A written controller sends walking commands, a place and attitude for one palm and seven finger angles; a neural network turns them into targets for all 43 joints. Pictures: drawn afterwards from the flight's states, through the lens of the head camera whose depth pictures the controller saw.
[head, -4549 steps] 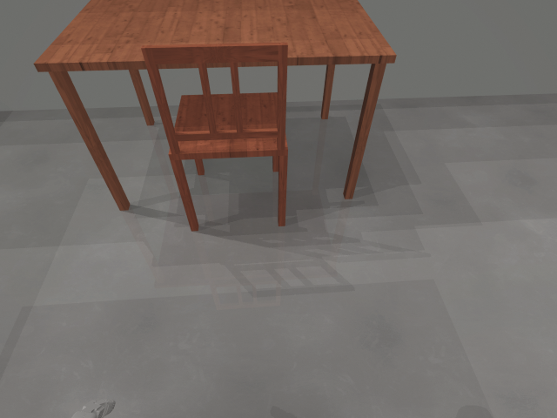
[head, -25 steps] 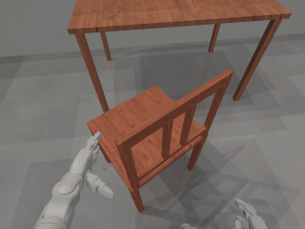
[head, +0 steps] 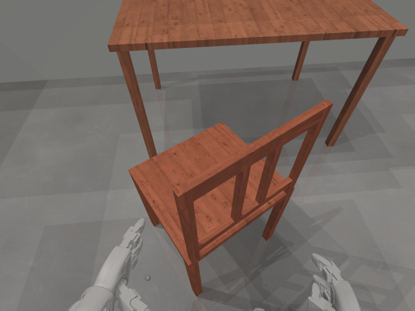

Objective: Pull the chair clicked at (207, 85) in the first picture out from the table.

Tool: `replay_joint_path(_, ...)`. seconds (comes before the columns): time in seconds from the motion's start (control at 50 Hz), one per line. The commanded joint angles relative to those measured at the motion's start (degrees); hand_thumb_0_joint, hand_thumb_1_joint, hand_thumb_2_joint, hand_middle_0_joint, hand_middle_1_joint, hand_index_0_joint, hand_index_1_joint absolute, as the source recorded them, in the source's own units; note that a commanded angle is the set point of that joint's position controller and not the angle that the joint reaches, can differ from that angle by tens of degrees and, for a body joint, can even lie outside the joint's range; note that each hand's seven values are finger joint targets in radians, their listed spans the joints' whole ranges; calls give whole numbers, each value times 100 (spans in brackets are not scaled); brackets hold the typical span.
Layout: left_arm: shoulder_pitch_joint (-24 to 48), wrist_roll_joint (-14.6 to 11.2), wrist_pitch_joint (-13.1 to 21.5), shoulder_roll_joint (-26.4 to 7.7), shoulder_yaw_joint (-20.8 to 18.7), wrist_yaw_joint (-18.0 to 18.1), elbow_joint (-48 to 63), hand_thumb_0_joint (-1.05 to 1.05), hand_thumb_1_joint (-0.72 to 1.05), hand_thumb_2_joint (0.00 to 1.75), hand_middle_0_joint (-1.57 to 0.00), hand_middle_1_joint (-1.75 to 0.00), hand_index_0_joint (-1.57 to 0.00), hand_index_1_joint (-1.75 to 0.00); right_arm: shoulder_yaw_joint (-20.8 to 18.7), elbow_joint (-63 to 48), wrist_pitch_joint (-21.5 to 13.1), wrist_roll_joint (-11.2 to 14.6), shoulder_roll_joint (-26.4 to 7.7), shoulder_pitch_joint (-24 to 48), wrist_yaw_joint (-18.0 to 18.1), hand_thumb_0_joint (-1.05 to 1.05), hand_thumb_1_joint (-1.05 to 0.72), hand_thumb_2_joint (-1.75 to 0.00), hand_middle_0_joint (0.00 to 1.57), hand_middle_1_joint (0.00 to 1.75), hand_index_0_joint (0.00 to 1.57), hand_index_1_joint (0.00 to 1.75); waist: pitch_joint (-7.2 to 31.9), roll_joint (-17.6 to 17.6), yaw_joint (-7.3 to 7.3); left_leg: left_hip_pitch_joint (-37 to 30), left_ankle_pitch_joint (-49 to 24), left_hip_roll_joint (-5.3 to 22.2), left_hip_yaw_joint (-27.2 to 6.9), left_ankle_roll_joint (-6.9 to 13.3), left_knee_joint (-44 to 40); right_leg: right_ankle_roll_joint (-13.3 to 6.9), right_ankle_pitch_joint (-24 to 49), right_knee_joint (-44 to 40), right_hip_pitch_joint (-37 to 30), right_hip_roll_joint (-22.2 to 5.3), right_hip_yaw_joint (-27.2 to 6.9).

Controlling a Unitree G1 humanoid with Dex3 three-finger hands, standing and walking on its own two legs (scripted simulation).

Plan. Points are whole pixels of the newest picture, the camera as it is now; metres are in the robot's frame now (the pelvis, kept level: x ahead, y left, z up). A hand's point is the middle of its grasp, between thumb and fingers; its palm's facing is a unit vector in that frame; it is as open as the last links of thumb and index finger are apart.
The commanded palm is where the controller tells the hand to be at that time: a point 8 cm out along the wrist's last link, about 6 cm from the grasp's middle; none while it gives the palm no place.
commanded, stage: draw the fingers out of the gap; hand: left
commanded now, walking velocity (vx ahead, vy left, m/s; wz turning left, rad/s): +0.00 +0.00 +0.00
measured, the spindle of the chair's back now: (239, 195) +0.40 -0.07 -0.07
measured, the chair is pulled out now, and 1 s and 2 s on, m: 0.53 0.53 0.53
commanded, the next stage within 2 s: draw the hand back to the body in 0.04 s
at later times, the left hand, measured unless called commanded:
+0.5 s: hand (127, 274) +0.19 +0.13 +0.05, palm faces -0.06 -0.99 -0.10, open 17.5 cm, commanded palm +0.15 +0.20 +0.06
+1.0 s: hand (48, 260) +0.19 +0.22 +0.13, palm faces +0.34 -0.85 -0.39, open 14.5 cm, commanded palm +0.15 +0.26 +0.15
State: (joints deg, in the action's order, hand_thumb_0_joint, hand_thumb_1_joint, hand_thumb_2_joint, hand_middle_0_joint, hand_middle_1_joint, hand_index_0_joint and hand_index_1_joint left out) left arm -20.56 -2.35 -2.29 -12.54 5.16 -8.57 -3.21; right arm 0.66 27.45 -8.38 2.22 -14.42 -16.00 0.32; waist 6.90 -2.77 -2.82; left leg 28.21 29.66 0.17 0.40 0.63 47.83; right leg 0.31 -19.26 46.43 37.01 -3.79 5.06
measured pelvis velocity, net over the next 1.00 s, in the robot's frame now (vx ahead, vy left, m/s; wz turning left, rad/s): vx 0.01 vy -0.01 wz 0.01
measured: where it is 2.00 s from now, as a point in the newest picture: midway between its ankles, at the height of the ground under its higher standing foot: outside the picture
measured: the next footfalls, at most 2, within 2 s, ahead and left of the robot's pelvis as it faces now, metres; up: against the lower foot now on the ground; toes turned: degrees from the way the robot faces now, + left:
none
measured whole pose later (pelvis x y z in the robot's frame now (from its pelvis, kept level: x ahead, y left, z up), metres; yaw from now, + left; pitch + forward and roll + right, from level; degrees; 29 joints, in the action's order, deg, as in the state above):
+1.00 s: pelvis +0.01 -0.01 +0.03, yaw +1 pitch +0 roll -1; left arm -33.9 -2.2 3.2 -17.3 -8.5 9.6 20.5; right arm -0.1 33.2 -8.1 2.0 -13.3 -14.1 5.4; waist 3.0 -4.4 2.2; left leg 8.8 23.9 0.9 -0.5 -0.1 32.8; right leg -0.1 -15.0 32.8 17.6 -2.4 6.4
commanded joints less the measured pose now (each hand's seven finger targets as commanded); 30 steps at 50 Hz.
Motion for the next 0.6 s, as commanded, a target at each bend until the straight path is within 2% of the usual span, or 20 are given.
replay_joint_path(0.0, 61, 35, 435, -470, -256, 191, 1686, 0, -55, 20, 0, 0, 0, 0, -326, -941, -340, 13, -685, 240, 69, 0, -90, -90, 20, 30, 20, 30, 838, 160, -27, 328, -2249, -87, -216, -13, -680, -146, 1271, -271, -1236, 268, 58)
replay_joint_path(0.02, 41, 73, 436, -346, -74, 210, 1857, 0, -55, 20, 0, 0, 0, 0, -318, -973, -340, 7, -668, 197, 63, 0, -90, -90, 20, 30, 20, 30, 854, 93, -84, 260, -2277, -81, -229, -21, -665, -141, 1277, -249, -1172, 260, 66)
replay_joint_path(0.06, -331, 131, 362, -186, 91, 237, 1868, 0, -55, 20, 0, 0, 0, 0, -326, -1028, -323, 13, -630, 204, 56, 0, -90, -90, 20, 30, 20, 30, 772, 213, -77, 348, -2241, -89, -241, -21, -613, -136, 1237, -204, -1102, 264, 89)
replay_joint_path(0.1, -572, 196, 249, -282, 8, 260, 1791, 0, -55, 20, 0, 0, 0, 0, -338, -1044, -263, 15, -642, 264, 67, 0, -90, -90, 20, 30, 20, 30, 645, 249, -36, 475, -2126, -84, -255, -26, -604, -149, 1099, -193, -1018, 270, 101)
replay_joint_path(0.14, -799, 249, 193, -175, 160, 259, 2053, 0, -55, 20, 0, 0, 0, 0, -333, -1157, -232, 16, -596, 257, 72, 0, -90, -90, 20, 30, 20, 30, 717, 175, -17, 463, -2154, -94, -243, -24, -567, -152, 1114, -132, -1014, 261, 100)
replay_joint_path(0.16, -254, -782, 1005, 487, -113, 364, 3154, 0, -55, 20, 0, 0, 0, 0, -281, -1177, -393, 14, -434, 276, 90, 0, -90, -90, 20, 30, 20, 30, 653, 693, -19, 690, -2021, -168, -258, -112, -364, -130, 1125, -49, -806, 356, 237)
replay_joint_path(0.18, -627, -723, 1329, 101, -345, 414, 2779, 0, -55, 20, 0, 0, 0, 0, -313, -957, -484, 3, -479, 300, 90, 0, -90, -90, 20, 30, 20, 30, 723, 516, 99, 788, -1820, -163, -202, -125, -301, -152, 938, 31, -806, 355, 127)
replay_joint_path(0.2, -700, -703, 1481, -157, -590, 480, 2810, 0, -55, 20, 0, 0, 0, 0, -298, -909, -501, 7, -502, 280, 94, 0, -90, -90, 20, 30, 20, 30, 701, 455, 153, 834, -1812, -162, -233, -128, -346, -180, 862, 60, -806, 372, 133)
replay_joint_path(0.22, -653, -793, 1666, -121, -601, 508, 3185, 0, -55, 20, 0, 0, 0, 0, -310, -920, -553, 14, -457, 182, 79, 0, -90, -90, 20, 30, 20, 30, 957, 157, 136, 736, -1923, -180, -200, -133, -316, -182, 960, 109, -883, 335, 93)
replay_joint_path(0.24, -791, -811, 1882, -143, -696, 539, 3270, 0, -55, 20, 0, 0, 0, 0, -333, -872, -593, 20, -412, 149, 54, 0, -90, -90, 20, 30, 20, 30, 1005, 99, 190, 764, -2084, -163, -200, -173, -263, -207, 1072, 230, -886, 345, 103)
replay_joint_path(0.26, -925, -795, 2117, -32, -630, 543, 3269, 0, -55, 20, 0, 0, 0, 0, -352, -814, -619, 23, -363, 168, 17, 0, -90, -90, 20, 30, 20, 30, 984, -41, 211, 820, -2153, -156, -172, -196, -162, -212, 1130, 319, -782, 346, 80)
replay_joint_path(0.3, -1075, -701, 2588, -123, -793, 571, 3024, 0, -55, 20, 0, 0, 0, 0, -420, -615, -607, 3, -328, 230, -64, 0, -90, -90, 20, 30, 20, 30, 885, 57, 242, 1155, -2173, -121, -193, -206, 90, -218, 1168, 518, -548, 363, 39)
replay_joint_path(0.32, -964, -640, 2883, -58, -690, 519, 3025, 0, -55, 20, 0, 0, 0, 0, -438, -566, -606, -5, -311, 246, -122, 0, -90, -90, 20, 30, 20, 30, 886, 49, 175, 1295, -2091, -115, -196, -211, 242, -215, 1125, 634, -388, 351, 9)
replay_joint_path(0.36, -1331, -533, 2866, -84, -636, 276, 2597, 0, -55, 20, 0, 0, 0, 0, -464, -641, -506, 40, -382, 358, -191, 0, -90, -90, 20, 30, 20, 30, 773, 31, 139, 1411, -1745, -86, -168, -169, 207, -199, 871, 547, -424, 321, -33)
replay_joint_path(0.4, -1555, -593, 2476, -199, -704, -24, 2507, 0, -55, 20, 0, 0, 0, 0, -467, -806, -387, 96, -462, 490, -160, 0, -90, -90, 20, 30, 20, 30, 906, 72, 154, 1360, -1495, -81, -137, -100, 55, -179, 680, 316, -778, 298, -109)
replay_joint_path(0.44, -1392, -806, 2083, -477, -967, -253, 2920, 0, -55, 20, 0, 0, 0, 0, -435, -973, -284, 157, -509, 524, -40, 0, -90, -90, 20, 30, 20, 30, 1112, 230, 112, 1261, -1321, -95, -131, -43, -39, -119, 566, 100, -1117, 250, -184)
replay_joint_path(0.48, -1174, -1057, 1888, -780, -1376, -309, 3511, 0, -55, 20, 0, 0, 0, 0, -388, -1053, -296, 190, -486, 560, 101, 0, -90, -90, 20, 30, 20, 30, 1279, 322, 142, 1177, -1351, -113, -163, -10, -115, -78, 559, -27, -1389, 229, -211)
replay_joint_path(0.5, -1134, -1189, 1855, -913, -1621, -265, 3601, 0, -55, 20, 0, 0, 0, 0, -356, -999, -319, 202, -452, 606, 171, 0, -90, -90, 20, 30, 20, 30, 1219, 397, 163, 1146, -1365, -110, -180, -10, -130, -75, 543, -124, -1461, 237, -235)
replay_joint_path(0.52, -1051, -1317, 1904, -909, -1742, -222, 3849, 0, -55, 20, 0, 0, 0, 0, -334, -971, -366, 212, -412, 564, 217, 0, -90, -90, 20, 30, 20, 30, 1153, 308, 166, 1084, -1401, -118, -172, -18, -176, -73, 560, -197, -1512, 227, -247)
replay_joint_path(0.58, -1164, -1557, 2037, -830, -2000, -105, 3771, 0, -48, 24, -1, -2, -1, -2, -327, -734, -514, 241, -348, 452, 274, 0, -90, -90, 20, 30, 20, 30, 906, 417, 181, 946, -1597, -103, -188, -56, -272, -69, 800, -320, -1561, 266, -192)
